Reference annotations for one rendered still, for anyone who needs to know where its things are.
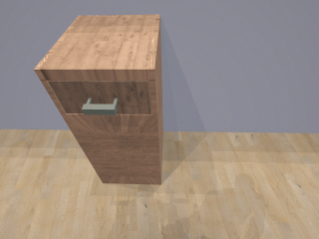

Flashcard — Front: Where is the handle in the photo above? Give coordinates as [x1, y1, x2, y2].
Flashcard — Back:
[82, 98, 118, 116]

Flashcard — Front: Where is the cabinet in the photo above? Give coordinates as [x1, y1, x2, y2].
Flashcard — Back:
[34, 14, 163, 185]

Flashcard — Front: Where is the drawer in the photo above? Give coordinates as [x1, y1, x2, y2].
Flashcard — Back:
[48, 81, 152, 115]

